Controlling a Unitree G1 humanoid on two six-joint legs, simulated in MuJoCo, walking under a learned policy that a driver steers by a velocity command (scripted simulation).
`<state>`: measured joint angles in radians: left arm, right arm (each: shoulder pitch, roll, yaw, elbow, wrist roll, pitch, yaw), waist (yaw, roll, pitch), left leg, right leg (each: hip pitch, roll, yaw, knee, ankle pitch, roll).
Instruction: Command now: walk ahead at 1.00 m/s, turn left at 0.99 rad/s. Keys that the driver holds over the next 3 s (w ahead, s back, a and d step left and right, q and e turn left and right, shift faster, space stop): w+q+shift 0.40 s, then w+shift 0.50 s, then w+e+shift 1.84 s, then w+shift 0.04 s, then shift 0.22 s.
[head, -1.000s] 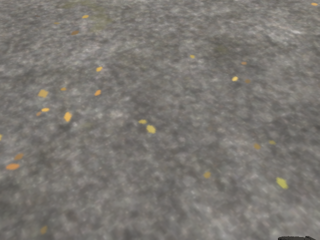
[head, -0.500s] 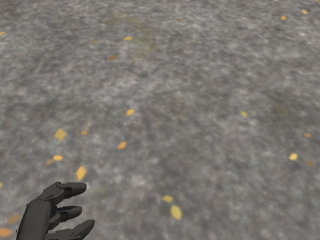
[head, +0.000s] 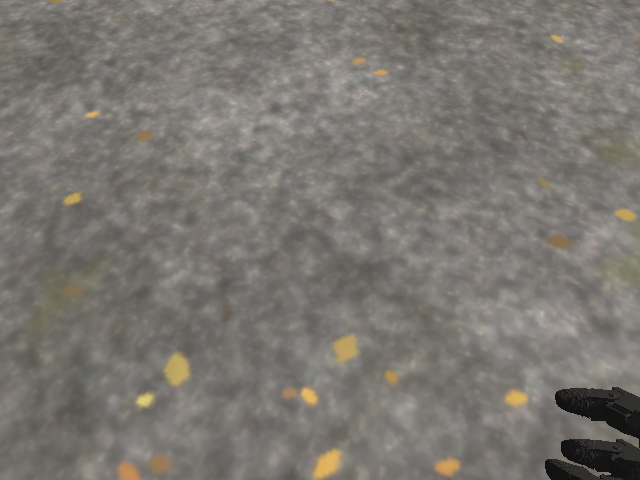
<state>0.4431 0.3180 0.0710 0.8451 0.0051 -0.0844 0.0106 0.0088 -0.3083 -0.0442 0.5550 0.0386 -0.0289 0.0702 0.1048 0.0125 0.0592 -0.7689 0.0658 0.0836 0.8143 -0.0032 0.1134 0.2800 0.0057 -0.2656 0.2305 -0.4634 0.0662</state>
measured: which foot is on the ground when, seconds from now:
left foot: up 0.00-0.04, down 0.06-0.50, up 0.52-0.94, down 0.96-1.00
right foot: down 0.00-0.06, up 0.08-0.46, down 0.48-0.96, up 0.98-1.00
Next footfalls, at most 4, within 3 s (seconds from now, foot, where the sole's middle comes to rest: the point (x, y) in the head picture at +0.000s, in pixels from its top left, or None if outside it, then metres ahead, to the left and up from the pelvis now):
0.06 left None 0.25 0.06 -0.74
0.48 right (369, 366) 0.71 -0.03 -0.74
0.96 left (173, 267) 0.91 0.46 -0.74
1.44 right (201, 139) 1.37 0.49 -0.74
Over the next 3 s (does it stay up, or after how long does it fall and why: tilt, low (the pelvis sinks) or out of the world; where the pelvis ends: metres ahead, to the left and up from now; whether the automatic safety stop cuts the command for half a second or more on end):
stays up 2.31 0.16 0.03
